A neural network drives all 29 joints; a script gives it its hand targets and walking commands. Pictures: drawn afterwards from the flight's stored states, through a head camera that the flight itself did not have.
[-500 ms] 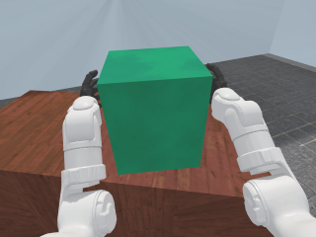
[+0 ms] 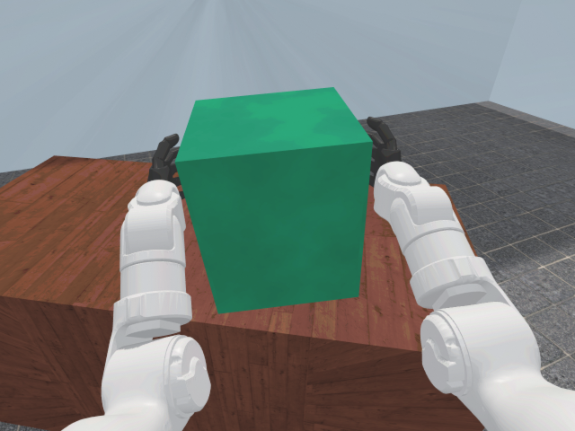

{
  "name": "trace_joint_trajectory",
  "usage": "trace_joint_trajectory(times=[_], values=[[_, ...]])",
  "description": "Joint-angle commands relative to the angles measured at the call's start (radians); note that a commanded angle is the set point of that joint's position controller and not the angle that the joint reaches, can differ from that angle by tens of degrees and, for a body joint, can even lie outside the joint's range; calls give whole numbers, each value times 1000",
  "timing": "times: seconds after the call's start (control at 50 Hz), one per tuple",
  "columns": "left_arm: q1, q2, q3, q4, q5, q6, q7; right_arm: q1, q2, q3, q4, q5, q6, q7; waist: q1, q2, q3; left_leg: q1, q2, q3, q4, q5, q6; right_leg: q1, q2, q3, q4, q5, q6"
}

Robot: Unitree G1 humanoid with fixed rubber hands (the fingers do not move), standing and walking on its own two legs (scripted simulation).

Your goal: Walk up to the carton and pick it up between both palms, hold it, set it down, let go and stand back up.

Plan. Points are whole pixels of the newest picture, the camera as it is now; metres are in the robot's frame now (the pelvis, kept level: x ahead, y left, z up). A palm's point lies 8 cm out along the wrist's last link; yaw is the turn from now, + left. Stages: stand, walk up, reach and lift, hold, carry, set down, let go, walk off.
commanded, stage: set down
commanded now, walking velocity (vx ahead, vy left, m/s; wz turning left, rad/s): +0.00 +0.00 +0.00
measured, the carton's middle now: (277, 198) +0.40 +0.01 +0.20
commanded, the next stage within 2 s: none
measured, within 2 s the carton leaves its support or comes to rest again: neither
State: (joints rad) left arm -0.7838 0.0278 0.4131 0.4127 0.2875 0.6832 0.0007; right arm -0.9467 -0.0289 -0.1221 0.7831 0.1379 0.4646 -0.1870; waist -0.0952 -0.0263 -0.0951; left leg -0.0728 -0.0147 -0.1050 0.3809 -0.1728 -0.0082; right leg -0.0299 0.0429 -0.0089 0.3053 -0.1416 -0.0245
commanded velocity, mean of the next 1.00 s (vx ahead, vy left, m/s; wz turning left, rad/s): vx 0.00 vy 0.00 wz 0.00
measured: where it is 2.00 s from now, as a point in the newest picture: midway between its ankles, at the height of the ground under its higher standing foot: outside the picture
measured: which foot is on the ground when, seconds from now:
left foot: down 0.00-1.00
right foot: down 0.00-1.00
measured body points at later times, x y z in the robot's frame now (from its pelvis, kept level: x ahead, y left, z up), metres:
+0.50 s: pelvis +0.02 +0.01 +0.00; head -0.04 +0.05 +0.44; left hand +0.42 +0.15 +0.19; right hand +0.40 -0.15 +0.19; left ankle +0.03 +0.12 -0.75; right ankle +0.03 -0.10 -0.75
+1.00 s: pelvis +0.01 +0.01 +0.00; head -0.03 +0.04 +0.45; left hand +0.43 +0.16 +0.16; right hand +0.40 -0.14 +0.17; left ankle +0.03 +0.12 -0.75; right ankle +0.03 -0.10 -0.75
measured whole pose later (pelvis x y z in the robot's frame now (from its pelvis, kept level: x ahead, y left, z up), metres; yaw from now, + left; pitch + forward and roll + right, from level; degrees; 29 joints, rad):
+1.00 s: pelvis +0.01 +0.01 +0.00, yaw +0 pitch -3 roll -1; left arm -0.76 0.06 0.28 0.72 0.19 0.33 0.07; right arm -0.77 0.03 -0.27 0.85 -0.02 0.12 -0.14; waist -0.07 -0.05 -0.07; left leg -0.14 -0.02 -0.08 0.36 -0.17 0.01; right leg -0.09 0.02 -0.02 0.28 -0.13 -0.01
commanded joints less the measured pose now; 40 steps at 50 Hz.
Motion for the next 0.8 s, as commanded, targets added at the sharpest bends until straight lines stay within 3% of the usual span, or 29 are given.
trace_joint_trajectory(times=[0.0,0.02,0.06,0.08,0.1,0.16,0.18,0.2,0.26,0.28,0.3,0.32,0.34,0.4,0.44,0.46,0.48,0.56,0.58,0.6,0.64,0.66,0.68,0.7,0.76,0.78], values=[[-970,-586,-424,-73,-179,-168,-171,-883,642,204,-268,18,-223,159,-1,30,-405,8,-22,82,-98,-53,11,102,-15,-48,-53,-8,78],[-976,-584,-444,-81,-180,-186,-170,-895,643,198,-276,23,-249,159,-12,72,-409,11,-20,88,-99,-41,10,126,-19,-50,-55,12,77],[-998,-620,-478,-83,-207,-212,-166,-924,635,199,-296,2,-298,157,-20,58,-468,42,-28,86,-72,32,-1,144,-26,-53,-47,64,74],[-952,-619,-440,-47,-187,-223,-163,-933,623,207,-280,-8,-316,154,-4,34,-458,16,-38,88,-80,39,7,170,-31,-38,-52,114,86],[-943,-621,-453,-27,-178,-230,-162,-893,611,165,-254,-25,-329,155,-28,50,-457,40,-30,103,-89,52,-9,171,-19,-52,-47,120,82],[-868,-635,-483,-54,-184,-241,-168,-827,619,188,-274,-29,-358,138,-42,64,-453,78,-24,92,-64,158,-21,199,-14,-66,-33,220,86],[-883,-649,-498,-52,-170,-241,-171,-854,603,195,-274,-24,-363,131,-47,107,-436,94,-34,94,-46,158,-29,212,-27,-59,-38,233,80],[-856,-618,-496,-48,-173,-247,-167,-833,606,220,-302,-13,-368,124,-39,80,-455,92,-31,95,-40,171,-25,222,-22,-61,-16,280,90],[-838,-674,-543,-61,-191,-259,-163,-885,590,265,-356,5,-398,125,-45,102,-492,88,-29,94,-32,223,-30,228,-27,-68,-24,276,78],[-833,-668,-543,-73,-189,-259,-159,-865,577,268,-344,-10,-407,127,-34,99,-500,103,-26,86,-37,225,-37,216,-11,-83,-25,257,77],[-854,-695,-589,-138,-201,-273,-153,-853,589,275,-372,7,-412,133,-55,131,-522,144,-15,96,-24,277,-51,207,-19,-74,-27,275,70],[-856,-723,-644,-135,-235,-285,-138,-841,609,323,-401,5,-431,131,-53,137,-570,182,-34,86,1,347,-57,205,-2,-79,-12,363,66],[-832,-736,-643,-160,-228,-294,-132,-830,581,310,-398,10,-435,132,-71,134,-577,189,-14,82,5,424,-79,208,-10,-86,-9,375,72],[-837,-749,-697,-210,-231,-308,-109,-723,579,308,-350,8,-440,136,-90,199,-594,276,-9,81,46,558,-121,140,11,-100,-13,396,57],[-806,-763,-714,-211,-241,-316,-103,-773,581,349,-403,10,-443,148,-79,194,-601,279,-2,65,53,572,-116,122,6,-101,-11,387,57],[-813,-770,-719,-241,-241,-315,-97,-754,574,370,-420,23,-446,149,-57,176,-610,284,7,57,62,625,-124,137,13,-101,-7,410,58],[-788,-788,-731,-234,-235,-308,-96,-768,545,367,-425,47,-440,154,-73,194,-595,277,11,57,64,641,-125,119,5,-86,-15,395,58],[-768,-702,-656,-169,-209,-304,-97,-706,578,348,-400,13,-416,162,-33,111,-526,199,-1,69,8,467,-88,136,5,-87,-12,360,62],[-784,-719,-647,-146,-205,-303,-98,-744,582,338,-372,44,-416,162,-20,137,-492,174,-8,76,2,424,-86,123,3,-84,-16,345,60],[-768,-698,-589,-76,-179,-297,-99,-746,560,318,-369,19,-411,163,4,82,-462,141,1,73,-22,388,-74,155,-6,-85,-23,311,61],[-752,-644,-533,-32,-161,-302,-110,-765,562,305,-352,-11,-403,181,19,37,-444,90,-8,76,-47,261,-33,166,-8,-75,-29,254,69],[-741,-650,-514,-1,-163,-302,-106,-737,559,294,-340,-18,-405,185,36,10,-434,79,-3,83,-58,248,-27,174,-9,-72,-21,245,75],[-753,-656,-514,9,-156,-309,-109,-758,581,291,-349,-24,-405,184,25,18,-433,77,-24,92,-55,219,-16,153,-5,-71,-25,258,82],[-787,-640,-500,-17,-166,-324,-108,-774,597,289,-326,-18,-410,187,45,11,-463,97,-10,88,-52,223,-15,146,-11,-68,-23,249,75],[-824,-675,-509,5,-178,-354,-103,-782,636,283,-322,-39,-423,189,26,21,-530,81,-14,94,-63,246,-19,159,-9,-75,-15,297,74],[-837,-683,-515,16,-181,-367,-105,-798,635,276,-323,-50,-430,194,46,11,-548,76,-14,101,-57,263,-22,163,-9,-80,-13,295,77]])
